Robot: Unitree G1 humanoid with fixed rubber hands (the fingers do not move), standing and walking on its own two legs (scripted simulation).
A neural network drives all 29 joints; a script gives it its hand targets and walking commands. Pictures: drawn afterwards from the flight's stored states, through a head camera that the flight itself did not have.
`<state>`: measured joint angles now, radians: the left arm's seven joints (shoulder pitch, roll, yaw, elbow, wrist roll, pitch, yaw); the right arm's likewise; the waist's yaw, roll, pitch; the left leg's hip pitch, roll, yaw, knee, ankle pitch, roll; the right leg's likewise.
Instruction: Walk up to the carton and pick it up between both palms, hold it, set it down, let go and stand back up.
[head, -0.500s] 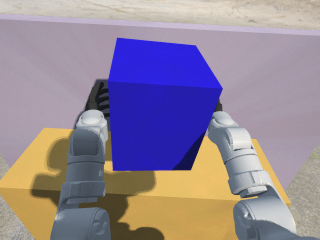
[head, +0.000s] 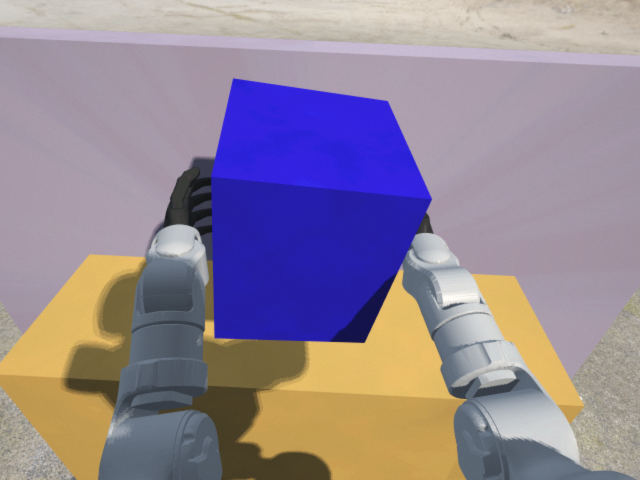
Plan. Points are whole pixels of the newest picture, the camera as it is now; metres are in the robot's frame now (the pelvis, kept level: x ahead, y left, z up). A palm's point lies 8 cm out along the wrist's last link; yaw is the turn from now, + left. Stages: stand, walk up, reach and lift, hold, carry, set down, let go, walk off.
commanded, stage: set down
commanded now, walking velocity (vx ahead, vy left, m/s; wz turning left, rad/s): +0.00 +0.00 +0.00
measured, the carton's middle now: (302, 217) +0.40 +0.04 +0.20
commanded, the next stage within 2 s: none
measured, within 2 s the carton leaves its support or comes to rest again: neither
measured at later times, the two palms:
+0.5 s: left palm (214, 240) +0.39 +0.15 +0.17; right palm (426, 249) +0.40 -0.14 +0.15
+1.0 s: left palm (234, 251) +0.41 +0.13 +0.14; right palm (435, 261) +0.40 -0.16 +0.12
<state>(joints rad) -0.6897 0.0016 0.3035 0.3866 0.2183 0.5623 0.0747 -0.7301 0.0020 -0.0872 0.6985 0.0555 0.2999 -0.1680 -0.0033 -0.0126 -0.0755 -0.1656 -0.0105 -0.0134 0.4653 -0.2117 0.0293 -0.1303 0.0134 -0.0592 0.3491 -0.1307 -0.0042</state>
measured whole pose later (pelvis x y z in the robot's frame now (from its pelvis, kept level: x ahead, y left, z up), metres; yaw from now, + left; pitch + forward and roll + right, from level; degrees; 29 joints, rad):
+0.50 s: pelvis +0.01 -0.01 +0.00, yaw +0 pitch -4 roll -2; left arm -0.69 -0.02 0.30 0.47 0.22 0.42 0.10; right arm -0.73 -0.02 -0.09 0.79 0.04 0.14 -0.15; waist 0.00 -0.01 -0.01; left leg -0.16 0.01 -0.01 0.45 -0.22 0.01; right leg -0.13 0.03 -0.06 0.33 -0.13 -0.02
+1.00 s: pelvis +0.02 -0.02 +0.00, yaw -1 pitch -3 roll -1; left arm -0.69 -0.04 0.30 0.59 0.22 0.32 0.12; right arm -0.71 -0.04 -0.09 0.87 0.04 0.06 -0.14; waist 0.00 -0.01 0.01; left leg -0.16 0.02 -0.01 0.44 -0.22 0.00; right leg -0.14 0.04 -0.06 0.33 -0.14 -0.03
